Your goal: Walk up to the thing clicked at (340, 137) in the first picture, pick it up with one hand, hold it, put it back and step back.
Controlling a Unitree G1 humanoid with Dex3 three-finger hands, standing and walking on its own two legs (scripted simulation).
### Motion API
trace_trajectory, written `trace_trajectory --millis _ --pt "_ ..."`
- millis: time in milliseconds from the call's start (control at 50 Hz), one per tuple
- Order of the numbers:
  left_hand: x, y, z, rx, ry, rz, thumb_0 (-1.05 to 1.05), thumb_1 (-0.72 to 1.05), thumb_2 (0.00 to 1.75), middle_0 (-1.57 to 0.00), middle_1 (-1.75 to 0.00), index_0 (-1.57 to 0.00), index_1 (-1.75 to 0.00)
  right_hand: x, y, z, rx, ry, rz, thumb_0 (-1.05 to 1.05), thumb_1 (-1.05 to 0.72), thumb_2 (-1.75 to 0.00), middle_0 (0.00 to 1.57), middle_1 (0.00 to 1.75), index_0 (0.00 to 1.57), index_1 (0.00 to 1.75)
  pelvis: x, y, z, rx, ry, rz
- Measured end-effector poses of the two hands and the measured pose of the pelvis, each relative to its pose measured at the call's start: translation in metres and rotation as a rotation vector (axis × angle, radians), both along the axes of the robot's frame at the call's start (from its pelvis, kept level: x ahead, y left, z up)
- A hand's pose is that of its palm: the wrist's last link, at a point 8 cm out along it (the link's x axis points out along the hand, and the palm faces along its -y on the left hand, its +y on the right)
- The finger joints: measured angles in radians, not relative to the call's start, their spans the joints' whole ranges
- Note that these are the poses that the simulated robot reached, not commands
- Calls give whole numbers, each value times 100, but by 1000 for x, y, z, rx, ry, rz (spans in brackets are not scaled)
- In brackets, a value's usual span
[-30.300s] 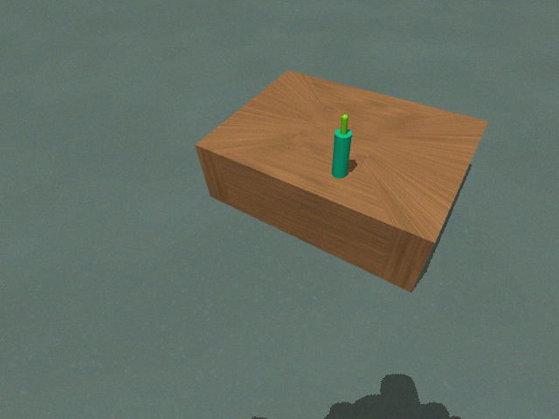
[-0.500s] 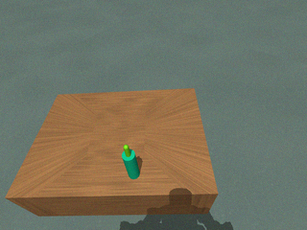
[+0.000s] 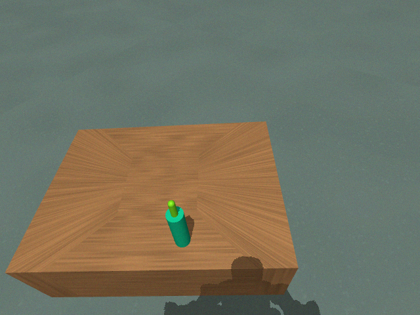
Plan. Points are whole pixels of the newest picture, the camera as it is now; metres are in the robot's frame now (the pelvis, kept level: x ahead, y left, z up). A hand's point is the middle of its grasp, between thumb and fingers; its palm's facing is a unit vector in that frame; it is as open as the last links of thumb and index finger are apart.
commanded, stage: stand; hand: left
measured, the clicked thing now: (177, 222) +0.47 +0.18 -0.32
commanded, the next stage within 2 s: step back in 0.56 s
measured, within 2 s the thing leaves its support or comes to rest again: neither
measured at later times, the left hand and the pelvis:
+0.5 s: hand out of the picture +0.06 +0.25 -0.16, palm faces -0.01 -0.94 -0.34, open 7.4 cm; pelvis +0.00 +0.00 +0.00, yaw +0 degrees
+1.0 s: hand out of the picture +0.09 +0.31 -0.18, palm faces +0.01 -0.94 -0.35, open 7.4 cm; pelvis -0.05 +0.04 -0.02, yaw +1 degrees
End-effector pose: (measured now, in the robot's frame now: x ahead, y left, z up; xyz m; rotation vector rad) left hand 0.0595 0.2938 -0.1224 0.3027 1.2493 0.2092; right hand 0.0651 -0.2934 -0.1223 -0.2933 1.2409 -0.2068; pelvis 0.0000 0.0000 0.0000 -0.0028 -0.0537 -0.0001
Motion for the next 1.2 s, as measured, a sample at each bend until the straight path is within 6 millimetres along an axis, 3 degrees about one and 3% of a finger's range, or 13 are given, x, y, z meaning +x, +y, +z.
trace_trajectory --millis 600,780,880,960,1040,1200 --pt "-9 1 -1 0 17 22 1 90 90 -20 -30 -21 -30 -5 -5 -2 3 25 3 1 -91 -90 21 30 20 30 -3 -4 -2 -3 14 7" --pt "-5 27 -11 33 -11 18 1 90 90 -20 -30 -21 -30 -6 -8 -9 -47 15 15 1 -91 -90 21 30 20 30 -29 13 -17 -17 14 20" --pt "15 52 -25 28 -71 5 1 90 90 -20 -30 -21 -30 -25 5 -8 -88 27 9 1 -91 -90 21 30 20 30 -36 34 -29 -17 29 27" --pt "23 57 -23 25 -105 -10 1 90 90 -20 -30 -21 -30 -45 21 2 -90 54 14 1 -91 -90 21 30 20 30 -49 39 -21 -24 29 25" --pt "11 54 -19 10 -92 -34 1 90 90 -20 -30 -21 -30 -54 30 8 -93 37 5 1 -91 -90 21 30 20 30 -59 43 -14 -23 39 4" --pt "-40 50 -21 32 -11 -66 1 90 90 -20 -30 -21 -30 -59 32 0 -62 -96 -9 1 -90 -90 21 30 20 30 -86 41 -21 3 18 -50"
